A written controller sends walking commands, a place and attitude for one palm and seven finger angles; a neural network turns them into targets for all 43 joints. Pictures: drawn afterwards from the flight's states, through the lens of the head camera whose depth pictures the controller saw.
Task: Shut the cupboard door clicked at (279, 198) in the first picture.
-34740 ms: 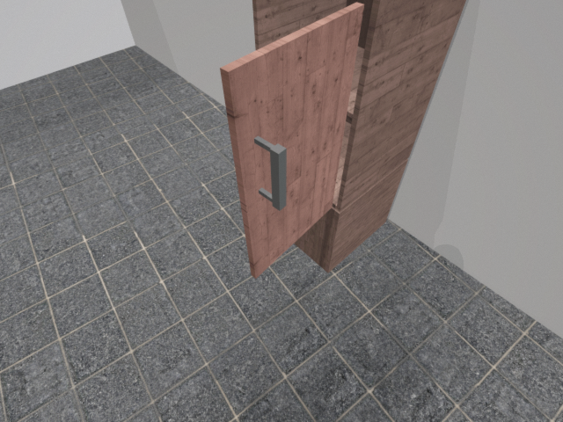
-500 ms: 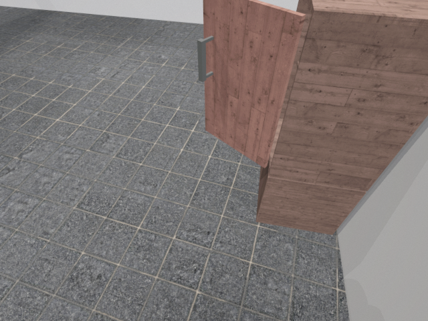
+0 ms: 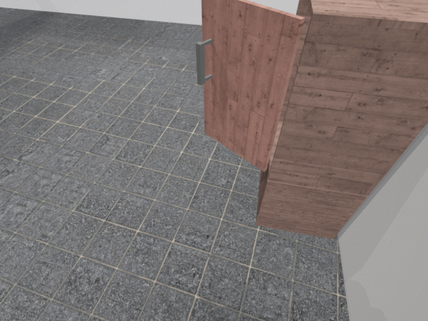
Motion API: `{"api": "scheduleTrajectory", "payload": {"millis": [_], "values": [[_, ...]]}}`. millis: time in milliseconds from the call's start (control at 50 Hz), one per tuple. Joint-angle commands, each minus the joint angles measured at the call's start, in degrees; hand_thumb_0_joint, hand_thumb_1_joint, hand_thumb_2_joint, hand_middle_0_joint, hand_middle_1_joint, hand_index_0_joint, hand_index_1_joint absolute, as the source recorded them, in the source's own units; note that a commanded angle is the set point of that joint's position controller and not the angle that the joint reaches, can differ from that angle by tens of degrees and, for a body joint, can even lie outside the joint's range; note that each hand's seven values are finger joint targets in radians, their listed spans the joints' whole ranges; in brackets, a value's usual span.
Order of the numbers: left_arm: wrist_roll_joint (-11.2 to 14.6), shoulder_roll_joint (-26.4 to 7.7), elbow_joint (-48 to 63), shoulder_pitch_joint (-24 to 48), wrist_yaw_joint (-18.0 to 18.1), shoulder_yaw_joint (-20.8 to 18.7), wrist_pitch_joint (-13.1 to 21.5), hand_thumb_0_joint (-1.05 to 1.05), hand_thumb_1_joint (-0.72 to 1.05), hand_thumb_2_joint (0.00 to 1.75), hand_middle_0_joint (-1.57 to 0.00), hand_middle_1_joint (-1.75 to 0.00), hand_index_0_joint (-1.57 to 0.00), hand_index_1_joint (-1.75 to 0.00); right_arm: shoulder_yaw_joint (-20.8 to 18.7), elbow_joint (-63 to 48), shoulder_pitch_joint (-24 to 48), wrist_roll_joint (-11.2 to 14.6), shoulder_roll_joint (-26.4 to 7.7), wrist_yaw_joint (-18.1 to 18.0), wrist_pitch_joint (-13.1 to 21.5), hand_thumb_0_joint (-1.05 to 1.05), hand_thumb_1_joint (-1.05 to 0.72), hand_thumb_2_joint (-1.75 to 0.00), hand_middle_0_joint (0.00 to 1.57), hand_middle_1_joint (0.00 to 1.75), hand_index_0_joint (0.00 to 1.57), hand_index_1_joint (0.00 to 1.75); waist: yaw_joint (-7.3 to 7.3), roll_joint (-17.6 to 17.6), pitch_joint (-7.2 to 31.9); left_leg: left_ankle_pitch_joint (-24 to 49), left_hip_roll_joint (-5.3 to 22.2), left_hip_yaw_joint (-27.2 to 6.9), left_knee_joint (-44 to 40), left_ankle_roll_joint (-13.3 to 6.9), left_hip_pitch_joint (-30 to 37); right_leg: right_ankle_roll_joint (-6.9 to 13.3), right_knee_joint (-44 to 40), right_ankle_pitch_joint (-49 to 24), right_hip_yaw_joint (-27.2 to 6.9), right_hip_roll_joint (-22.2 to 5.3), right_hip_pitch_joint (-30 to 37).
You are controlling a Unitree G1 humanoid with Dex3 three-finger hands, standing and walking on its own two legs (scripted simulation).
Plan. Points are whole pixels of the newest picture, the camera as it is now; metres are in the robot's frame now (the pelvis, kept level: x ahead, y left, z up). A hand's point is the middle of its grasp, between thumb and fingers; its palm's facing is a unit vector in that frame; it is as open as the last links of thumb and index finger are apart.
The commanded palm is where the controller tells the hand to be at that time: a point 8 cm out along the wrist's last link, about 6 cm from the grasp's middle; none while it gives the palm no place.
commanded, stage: walk to a spot facing it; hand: left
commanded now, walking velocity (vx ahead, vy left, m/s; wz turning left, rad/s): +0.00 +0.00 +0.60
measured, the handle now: (204, 62) +0.92 +0.07 +0.03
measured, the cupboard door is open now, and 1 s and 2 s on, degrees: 58 58 58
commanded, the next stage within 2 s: none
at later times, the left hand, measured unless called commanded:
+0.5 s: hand out of the picture -0.01 +0.25 -0.18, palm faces +0.26 -0.93 -0.26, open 7.4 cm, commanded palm none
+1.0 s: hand out of the picture -0.09 +0.20 -0.18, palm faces +0.57 -0.78 -0.25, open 7.4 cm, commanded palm none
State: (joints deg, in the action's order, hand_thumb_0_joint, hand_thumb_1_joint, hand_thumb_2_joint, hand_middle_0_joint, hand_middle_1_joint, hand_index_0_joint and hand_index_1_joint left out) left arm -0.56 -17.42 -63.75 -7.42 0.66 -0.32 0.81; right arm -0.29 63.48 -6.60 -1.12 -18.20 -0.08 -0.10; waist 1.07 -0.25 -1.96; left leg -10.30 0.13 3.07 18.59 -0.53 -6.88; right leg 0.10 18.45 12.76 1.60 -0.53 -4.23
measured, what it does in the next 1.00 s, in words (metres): steps on the spot, turning left: right foot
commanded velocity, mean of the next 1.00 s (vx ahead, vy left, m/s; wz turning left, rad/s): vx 0.02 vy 0.00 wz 0.60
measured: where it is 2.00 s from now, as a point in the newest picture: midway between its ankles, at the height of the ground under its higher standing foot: outside the picture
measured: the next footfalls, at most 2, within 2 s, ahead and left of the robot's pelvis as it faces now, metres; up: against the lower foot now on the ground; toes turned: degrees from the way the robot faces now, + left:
right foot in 0.68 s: +0.06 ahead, -0.12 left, +0.00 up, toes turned +23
left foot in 1.02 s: -0.08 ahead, +0.12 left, +0.00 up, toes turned +41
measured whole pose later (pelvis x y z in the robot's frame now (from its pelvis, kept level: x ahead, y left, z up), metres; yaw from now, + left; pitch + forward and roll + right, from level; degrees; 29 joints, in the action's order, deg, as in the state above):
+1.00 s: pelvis -0.03 -0.01 -0.02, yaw +36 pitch +0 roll +2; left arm -1.6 -12.6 -50.5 -12.4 1.2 -2.9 -0.5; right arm -4.1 51.5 -8.4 -1.1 -14.7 1.9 -3.9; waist 1.1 2.6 -7.0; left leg -21.8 0.8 3.2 38.7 2.5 -17.7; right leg -2.5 34.8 20.5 10.7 -9.6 -12.8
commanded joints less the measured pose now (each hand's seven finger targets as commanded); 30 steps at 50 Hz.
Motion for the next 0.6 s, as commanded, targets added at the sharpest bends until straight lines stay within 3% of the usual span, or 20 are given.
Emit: {"api": "scheduleTrajectory", "payload": {"millis": [0,40,80,100,120,140,160,200,220,240,260,280,300,320,340,380,420,500,540,580], "values": [[-0.01,-6.4,2.64,-3.71,1.17,-1.93,-0.5,0.0,0.9,0.9,-0.2,-0.3,-0.2,-0.3,-1.21,-3.38,-1.64,0.25,-4.32,-0.43,-0.14,0.0,-0.9,-0.9,0.2,0.3,0.2,0.3,-1.13,0.21,3.15,16.13,6.3,-6.89,2.38,0.39,-1.41,0.99,2.92,-16.25,-2.6,-8.47,-0.45],[-0.16,-7.2,3.64,-4.91,1.37,-2.84,-0.81,0.0,0.9,0.9,-0.2,-0.3,-0.2,-0.3,-1.8,-4.62,-1.81,0.35,-4.53,-0.36,-0.62,0.0,-0.9,-0.9,0.2,0.3,0.2,0.3,-1.67,1.57,3.24,16.32,5.2,-6.81,6.25,0.56,-4.61,2.19,4.59,-18.34,-2.71,-9.87,0.58],[-0.26,-8.26,4.85,-6.14,1.55,-3.82,-1.03,0.0,0.9,0.9,-0.2,-0.3,-0.2,-0.3,-2.33,-5.81,-2.16,0.32,-3.55,-0.24,-1.08,0.0,-0.9,-0.9,0.2,0.3,0.2,0.3,-2.13,5.48,3.21,12.34,2.69,-4.98,12.87,1.37,-9.05,5.32,4.56,-21.54,-4.97,-14.38,2.31],[-0.35,-8.55,5.71,-7.0,1.64,-4.25,-1.1,0.0,0.9,0.9,-0.2,-0.3,-0.2,-0.3,-2.64,-6.77,-1.63,0.27,-3.11,-0.22,-1.41,0.0,-0.9,-0.9,0.2,0.3,0.2,0.3,-2.69,8.28,2.23,2.44,1.65,-3.45,18.66,1.82,-11.8,7.81,3.6,-24.23,-6.29,-17.32,2.32],[-0.57,-8.65,6.37,-7.29,1.75,-4.58,-1.15,0.0,0.9,0.9,-0.2,-0.3,-0.2,-0.3,-3.04,-7.81,-1.17,0.16,-2.31,-0.24,-1.87,0.0,-0.9,-0.9,0.2,0.3,0.2,0.3,-2.95,10.6,0.39,-12.48,0.75,-2.64,25.45,2.03,-15.21,10.63,2.57,-27.46,-7.75,-20.5,1.71],[-1.02,-8.63,7.21,-6.92,1.98,-4.9,-1.17,0.0,0.9,0.9,-0.2,-0.3,-0.2,-0.3,-3.39,-8.84,-1.34,0.23,-2.23,-0.22,-2.09,0.0,-0.9,-0.9,0.2,0.3,0.2,0.3,-3.02,12.04,0.03,-18.89,1.24,-2.96,30.95,1.82,-17.42,12.39,2.53,-30.31,-7.9,-22.78,1.47],[-1.35,-8.39,8.28,-5.35,2.03,-5.17,-1.1,0.0,0.9,0.9,-0.2,-0.3,-0.2,-0.3,-3.64,-9.15,-1.69,0.45,-1.17,0.0,-2.2,0.0,-0.9,-0.9,0.2,0.3,0.2,0.3,-2.05,10.6,-1.3,-21.24,2.75,-3.83,31.7,1.95,-17.23,12.53,3.34,-31.37,-6.06,-23.26,-0.27],[-1.36,-8.53,10.28,-2.24,1.76,-5.47,-1.08,0.0,0.9,0.9,-0.2,-0.3,-0.2,-0.3,-3.7,-9.58,-4.66,0.63,0.2,0.59,-2.46,0.0,-0.9,-0.9,0.2,0.3,0.2,0.3,0.31,8.55,-1.84,-16.04,3.51,-2.16,25.08,2.4,-13.2,9.01,6.7,-28.74,-0.44,-20.91,-4.02],[-1.06,-8.24,10.9,-1.93,1.68,-5.61,-1.22,0.0,0.9,0.9,-0.2,-0.3,-0.2,-0.3,-3.63,-9.35,-6.53,0.44,0.55,0.76,-2.35,0.0,-0.9,-0.9,0.2,0.3,0.2,0.3,1.12,8.3,-1.29,-9.62,3.23,-0.9,19.71,2.39,-9.59,6.82,9.24,-24.85,1.36,-19.37,-6.13],[-0.82,-7.26,11.2,-1.92,1.52,-5.53,-1.51,0.0,0.9,0.9,-0.2,-0.3,-0.2,-0.3,-3.94,-9.03,-9.06,0.22,-0.32,0.98,-2.1,0.0,-0.9,-0.9,0.2,0.3,0.2,0.3,2.38,4.39,-0.61,-0.74,3.13,-1.14,12.58,1.84,-3.3,3.61,14.91,-18.01,4.46,-17.04,-10.7],[-0.33,-4.22,12.08,-4.68,1.31,-5.26,-2.27,0.0,0.9,0.9,-0.2,-0.3,-0.2,-0.3,-4.79,-9.11,-11.91,-0.5,-4.78,0.95,-1.62,0.0,-0.9,-0.9,0.2,0.3,0.2,0.3,2.73,-12.17,0.25,12.42,11.57,-16.47,4.22,-2.31,-0.27,-1.17,26.89,1.9,8.19,-9.32,-19.33],[-0.23,-1.64,14.29,-3.14,1.36,-4.48,-2.65,0.0,0.9,0.9,-0.2,-0.3,-0.2,-0.3,-6.12,-9.16,-14.97,-0.96,-9.32,0.3,-1.56,0.0,-0.9,-0.9,0.2,0.3,0.2,0.3,4.08,-21.19,1.5,18.78,22.18,-32.4,-3.12,-9.15,-1.88,-3.2,38.77,26.86,4.78,-3.21,-23.95],[-0.76,-2.75,14.77,-2.9,1.53,-4.88,-3.16,0.0,0.9,0.9,-0.2,-0.3,-0.2,-0.3,-6.2,-8.91,-15.26,-1.09,-9.74,-0.01,-1.77,0.0,-0.9,-0.9,0.2,0.3,0.2,0.3,4.0,-12.9,2.8,-2.55,22.41,-32.48,-5.9,-10.37,-6.35,-1.61,44.81,24.29,-0.65,-3.62,-22.2],[-0.84,-1.73,14.56,-1.4,1.31,-5.24,-3.31,0.0,0.9,0.9,-0.2,-0.3,-0.2,-0.3,-6.11,-10.24,-12.32,-1.1,-8.55,-0.39,-1.62,0.0,-0.9,-0.9,0.2,0.3,0.2,0.3,2.58,-11.92,0.93,-13.37,19.27,-32.14,-7.36,-8.67,-9.63,-1.59,46.37,19.37,-2.33,-3.93,-24.64],[-0.97,-2.56,14.52,-0.74,0.89,-5.25,-3.03,0.0,0.9,0.9,-0.2,-0.3,-0.2,-0.3,-5.51,-11.35,-9.58,-1.01,-6.88,-0.67,-1.36,0.0,-0.9,-0.9,0.2,0.3,0.2,0.3,1.7,-9.75,-0.89,-14.9,17.53,-30.21,-7.12,-8.43,-11.53,-1.71,46.82,15.12,-3.29,-4.57,-25.58],[-0.81,-1.16,14.0,-2.39,0.41,-5.17,-2.34,0.0,0.9,0.9,-0.2,-0.3,-0.2,-0.3,-5.04,-11.63,-8.69,-1.0,-5.01,-1.04,-0.79,0.0,-0.9,-0.9,0.2,0.3,0.2,0.3,0.53,-5.55,0.99,-4.27,14.69,-25.29,-4.54,-8.27,-7.56,-2.45,43.63,11.17,-3.05,-4.19,-26.2],[-0.54,-0.23,14.0,-3.29,0.49,-4.94,-2.07,0.0,0.9,0.9,-0.2,-0.3,-0.2,-0.3,-5.24,-11.47,-9.65,-0.85,-4.88,-1.18,-0.69,0.0,-0.9,-0.9,0.2,0.3,0.2,0.3,0.74,-5.0,4.09,3.01,13.71,-23.25,-2.44,-8.79,-3.87,-2.8,39.33,11.56,-2.35,-3.16,-24.94],[-0.48,0.19,15.08,-3.52,0.65,-4.71,-2.23,0.0,0.9,0.9,-0.2,-0.3,-0.2,-0.3,-5.88,-11.65,-9.78,-0.91,-5.53,-0.93,-1.35,0.0,-0.9,-0.9,0.2,0.3,0.2,0.3,1.19,-7.31,5.08,1.03,12.18,-24.43,-2.31,-8.61,-4.1,-2.9,32.28,12.36,-1.3,-1.01,-21.91],[-0.49,-0.04,15.39,-4.26,0.8,-4.71,-2.27,0.0,0.9,0.9,-0.2,-0.3,-0.2,-0.3,-6.16,-12.26,-8.91,-0.96,-5.54,-0.69,-1.76,0.0,-0.9,-0.9,0.2,0.3,0.2,0.3,0.86,-9.07,4.45,-0.36,11.09,-25.93,-2.34,-8.17,-6.5,-2.58,27.72,12.19,-1.21,0.06,-18.44],[-0.25,-0.24,14.96,-7.44,1.02,-4.84,-2.31,0.0,0.9,0.9,-0.2,-0.3,-0.2,-0.3,-6.56,-13.38,-6.62,-0.95,-5.51,-0.5,-2.22,0.0,-0.9,-0.9,0.2,0.3,0.2,0.3,-0.5,-10.39,4.4,-1.84,9.61,-26.54,-1.68,-7.31,-10.61,-2.17,20.43,11.12,-0.49,1.28,-11.9]]}}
